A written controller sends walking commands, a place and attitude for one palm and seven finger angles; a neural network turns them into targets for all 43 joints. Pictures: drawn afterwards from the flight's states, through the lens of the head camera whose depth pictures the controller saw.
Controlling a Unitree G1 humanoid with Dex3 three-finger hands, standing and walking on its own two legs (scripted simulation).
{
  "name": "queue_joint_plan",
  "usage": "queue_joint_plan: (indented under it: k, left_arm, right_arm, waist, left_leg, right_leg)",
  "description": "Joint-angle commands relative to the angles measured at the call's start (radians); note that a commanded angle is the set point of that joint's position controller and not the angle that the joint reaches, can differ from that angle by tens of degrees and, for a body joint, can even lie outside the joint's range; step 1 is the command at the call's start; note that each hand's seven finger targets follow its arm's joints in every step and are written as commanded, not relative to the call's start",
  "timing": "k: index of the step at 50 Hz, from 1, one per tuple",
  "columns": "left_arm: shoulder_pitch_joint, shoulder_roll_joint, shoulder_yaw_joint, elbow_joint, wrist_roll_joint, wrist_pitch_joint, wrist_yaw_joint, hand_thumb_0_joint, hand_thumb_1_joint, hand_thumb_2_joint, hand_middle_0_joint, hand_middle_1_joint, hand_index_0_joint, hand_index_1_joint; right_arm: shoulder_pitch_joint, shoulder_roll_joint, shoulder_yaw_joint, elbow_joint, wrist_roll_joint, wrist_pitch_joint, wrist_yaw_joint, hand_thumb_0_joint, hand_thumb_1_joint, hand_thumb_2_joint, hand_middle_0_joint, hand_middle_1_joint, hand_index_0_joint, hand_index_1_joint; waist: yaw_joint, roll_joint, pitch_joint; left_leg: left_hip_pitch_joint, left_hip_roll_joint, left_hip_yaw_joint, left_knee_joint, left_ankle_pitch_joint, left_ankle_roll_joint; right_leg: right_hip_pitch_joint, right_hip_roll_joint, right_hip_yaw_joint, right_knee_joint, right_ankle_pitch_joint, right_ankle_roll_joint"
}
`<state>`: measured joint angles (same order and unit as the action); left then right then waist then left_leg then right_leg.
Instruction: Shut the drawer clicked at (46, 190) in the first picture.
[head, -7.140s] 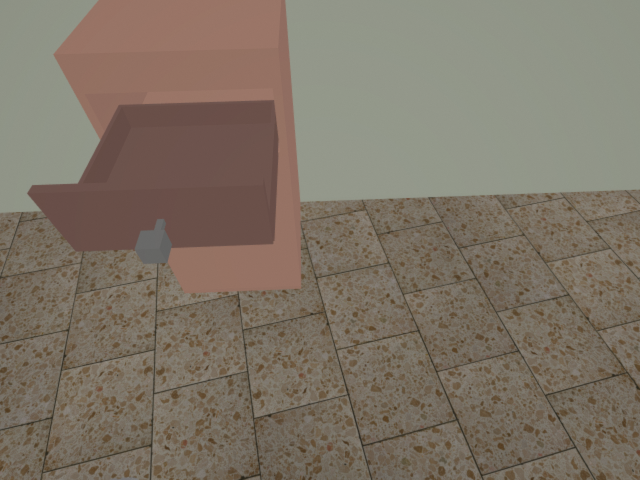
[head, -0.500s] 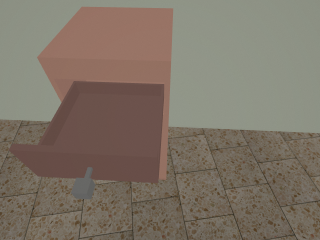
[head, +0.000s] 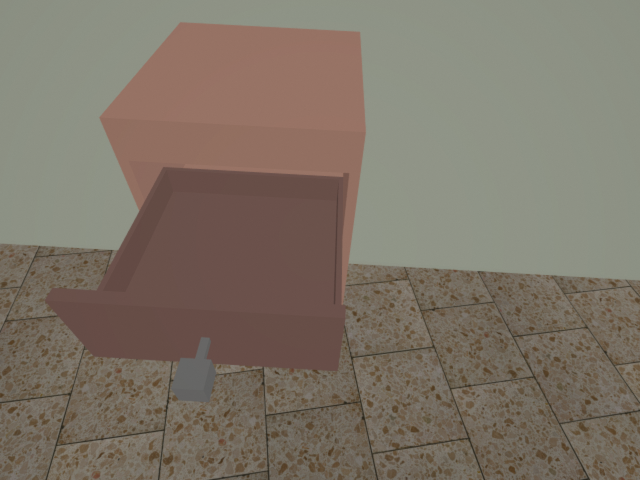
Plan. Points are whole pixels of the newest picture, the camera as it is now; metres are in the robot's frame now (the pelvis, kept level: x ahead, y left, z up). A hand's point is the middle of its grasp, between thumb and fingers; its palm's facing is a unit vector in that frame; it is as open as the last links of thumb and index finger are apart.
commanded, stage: come to a stop and stand still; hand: left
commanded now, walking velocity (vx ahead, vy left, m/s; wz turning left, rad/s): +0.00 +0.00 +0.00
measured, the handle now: (198, 365) +0.27 +0.19 -0.04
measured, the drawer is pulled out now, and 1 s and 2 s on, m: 0.30 0.30 0.30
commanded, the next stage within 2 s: look again from close up in 0.46 s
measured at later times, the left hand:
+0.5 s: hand out of the picture -0.01 +0.21 -0.17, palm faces +0.02 -0.98 -0.20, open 7.4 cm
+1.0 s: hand out of the picture -0.01 +0.17 -0.17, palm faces +0.02 -0.98 -0.18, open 7.3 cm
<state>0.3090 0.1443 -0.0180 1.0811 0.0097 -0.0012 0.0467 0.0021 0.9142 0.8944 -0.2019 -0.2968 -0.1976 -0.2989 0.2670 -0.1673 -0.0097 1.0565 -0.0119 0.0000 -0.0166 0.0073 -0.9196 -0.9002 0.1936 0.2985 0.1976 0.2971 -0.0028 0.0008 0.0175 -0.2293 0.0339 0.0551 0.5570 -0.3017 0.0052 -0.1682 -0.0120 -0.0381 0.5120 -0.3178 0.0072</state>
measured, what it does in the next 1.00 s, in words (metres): stands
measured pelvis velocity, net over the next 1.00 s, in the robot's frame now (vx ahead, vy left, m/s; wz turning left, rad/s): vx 0.00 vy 0.01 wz -0.01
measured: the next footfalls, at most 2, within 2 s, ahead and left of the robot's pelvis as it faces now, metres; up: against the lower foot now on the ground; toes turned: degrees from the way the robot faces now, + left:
none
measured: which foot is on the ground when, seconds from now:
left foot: down 0.00-1.00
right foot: down 0.00-1.00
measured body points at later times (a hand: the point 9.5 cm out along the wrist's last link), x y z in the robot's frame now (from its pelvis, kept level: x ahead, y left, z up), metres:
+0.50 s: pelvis +0.00 +0.03 +0.01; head +0.01 +0.04 +0.45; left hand -0.01 +0.26 -0.16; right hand +0.00 -0.19 -0.15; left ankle +0.00 +0.11 -0.73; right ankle -0.03 -0.12 -0.73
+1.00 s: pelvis +0.00 +0.01 +0.01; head +0.00 +0.01 +0.46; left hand -0.01 +0.22 -0.15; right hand -0.01 -0.21 -0.15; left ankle +0.00 +0.11 -0.73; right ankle -0.03 -0.12 -0.73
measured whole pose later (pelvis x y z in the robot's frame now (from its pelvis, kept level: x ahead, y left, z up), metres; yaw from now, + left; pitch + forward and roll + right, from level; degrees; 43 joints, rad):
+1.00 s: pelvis +0.00 +0.01 +0.01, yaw +0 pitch -1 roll +0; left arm 0.32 0.14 -0.02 1.08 0.01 -0.01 0.04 0.00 0.92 0.89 -0.20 -0.30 -0.20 -0.30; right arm 0.29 -0.15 0.00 1.13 0.00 -0.02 -0.01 0.00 -0.91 -0.90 0.19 0.30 0.20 0.30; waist 0.00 -0.01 0.02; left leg -0.18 0.00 0.07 0.44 -0.24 0.02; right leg -0.15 -0.04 -0.02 0.45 -0.28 0.02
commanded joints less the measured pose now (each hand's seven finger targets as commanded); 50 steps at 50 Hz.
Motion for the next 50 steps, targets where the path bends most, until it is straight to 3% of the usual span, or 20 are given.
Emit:
queue_joint_plan:
  k: [1, 3, 5, 10, 17, 19, 27, 29, 38, 50]
  left_arm:
    - [0.055, 0.107, 0.021, -0.045, 0.006, -0.017, 0.002, 0.000, 0.900, 0.900, -0.200, -0.300, -0.200, -0.300]
    - [0.051, 0.106, 0.021, -0.049, 0.006, -0.012, -0.001, 0.000, 0.900, 0.900, -0.200, -0.300, -0.200, -0.300]
    - [0.057, 0.101, 0.020, -0.055, 0.008, -0.010, -0.004, 0.000, 0.900, 0.900, -0.200, -0.300, -0.200, -0.300]
    - [0.066, 0.099, 0.019, -0.056, 0.010, -0.009, -0.008, 0.000, 0.900, 0.900, -0.200, -0.300, -0.200, -0.300]
    - [0.074, 0.099, 0.017, -0.045, 0.008, -0.013, -0.007, 0.000, 0.900, 0.900, -0.200, -0.300, -0.200, -0.300]
    - [0.079, 0.101, 0.018, -0.042, 0.007, -0.013, -0.007, 0.000, 0.900, 0.900, -0.200, -0.300, -0.200, -0.300]
    - [0.085, 0.099, 0.018, -0.030, 0.005, -0.018, -0.002, 0.000, 0.900, 0.900, -0.200, -0.300, -0.200, -0.300]
    - [0.086, 0.101, 0.019, -0.029, 0.004, -0.019, -0.002, 0.000, 0.900, 0.900, -0.200, -0.300, -0.200, -0.300]
    - [0.077, 0.100, 0.020, -0.025, 0.004, -0.018, -0.001, 0.000, 0.900, 0.900, -0.200, -0.300, -0.200, -0.300]
    - [0.080, 0.098, 0.020, -0.025, 0.003, -0.021, -0.001, 0.000, 0.900, 0.900, -0.200, -0.300, -0.200, -0.300]
  right_arm:
    - [0.041, -0.097, -0.007, -0.038, 0.000, -0.015, -0.003, 0.000, -0.900, -0.900, 0.200, 0.300, 0.200, 0.300]
    - [0.052, -0.109, -0.008, -0.035, -0.002, -0.019, -0.004, 0.000, -0.900, -0.900, 0.200, 0.300, 0.200, 0.300]
    - [0.042, -0.117, -0.009, -0.042, -0.001, -0.019, -0.002, 0.000, -0.900, -0.900, 0.200, 0.300, 0.200, 0.300]
    - [0.048, -0.132, -0.012, -0.038, 0.000, -0.024, 0.000, 0.000, -0.900, -0.900, 0.200, 0.300, 0.200, 0.300]
    - [0.065, -0.121, -0.008, -0.011, 0.003, -0.030, 0.000, 0.000, -0.900, -0.900, 0.200, 0.300, 0.200, 0.300]
    - [0.070, -0.119, -0.009, -0.004, 0.004, -0.032, -0.001, 0.000, -0.900, -0.900, 0.200, 0.300, 0.200, 0.300]
    - [0.081, -0.103, -0.004, 0.023, 0.007, -0.034, -0.002, 0.000, -0.900, -0.900, 0.200, 0.300, 0.200, 0.300]
    - [0.083, -0.101, -0.005, 0.029, 0.006, -0.037, -0.003, 0.000, -0.900, -0.900, 0.200, 0.300, 0.200, 0.300]
    - [0.077, -0.086, -0.002, 0.044, 0.007, -0.033, -0.003, 0.000, -0.900, -0.900, 0.200, 0.300, 0.200, 0.300]
    - [0.077, -0.077, 0.001, 0.054, 0.007, -0.032, -0.002, 0.000, -0.900, -0.900, 0.200, 0.300, 0.200, 0.300]
  waist:
    - [0.000, 0.028, 0.086]
    - [0.000, 0.055, 0.083]
    - [0.004, 0.044, 0.091]
    - [0.010, 0.055, 0.056]
    - [0.009, 0.013, 0.052]
    - [0.011, 0.037, 0.048]
    - [0.004, -0.013, 0.041]
    - [0.006, 0.002, 0.029]
    - [0.004, 0.001, 0.072]
    - [0.003, -0.002, 0.055]
  left_leg:
    - [-0.030, 0.075, -0.104, -0.145, 0.123, 0.038]
    - [-0.025, 0.086, -0.122, -0.177, 0.099, 0.045]
    - [-0.048, 0.088, -0.142, -0.211, 0.024, 0.049]
    - [-0.025, 0.102, -0.168, -0.262, 0.011, 0.058]
    - [0.010, 0.091, -0.151, -0.248, 0.103, 0.057]
    - [0.022, 0.093, -0.151, -0.254, 0.136, 0.056]
    - [0.063, 0.076, -0.111, -0.205, 0.237, 0.051]
    - [0.074, 0.075, -0.111, -0.203, 0.269, 0.052]
    - [0.052, 0.069, -0.095, -0.213, 0.202, 0.046]
    - [0.064, 0.071, -0.083, -0.206, 0.179, 0.039]
  right_leg:
    - [-0.077, -0.072, 0.081, -0.104, 0.089, -0.045]
    - [-0.078, -0.064, 0.067, -0.093, 0.060, -0.041]
    - [-0.074, -0.063, 0.053, -0.092, 0.043, -0.035]
    - [-0.054, -0.064, 0.028, -0.075, 0.060, -0.025]
    - [-0.048, -0.082, 0.034, -0.099, 0.108, -0.022]
    - [-0.047, -0.084, 0.029, -0.095, 0.115, -0.020]
    - [-0.044, -0.098, 0.049, -0.117, 0.176, -0.020]
    - [-0.040, -0.100, 0.049, -0.111, 0.190, -0.021]
    - [-0.055, -0.099, 0.063, -0.131, 0.176, -0.026]
    - [-0.062, -0.097, 0.079, -0.142, 0.178, -0.033]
